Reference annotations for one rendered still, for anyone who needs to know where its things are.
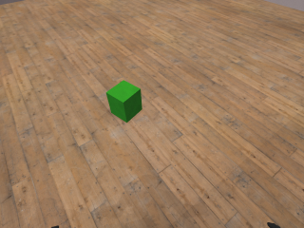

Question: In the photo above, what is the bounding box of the carton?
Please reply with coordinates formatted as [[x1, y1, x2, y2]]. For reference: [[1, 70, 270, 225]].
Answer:
[[106, 80, 143, 123]]

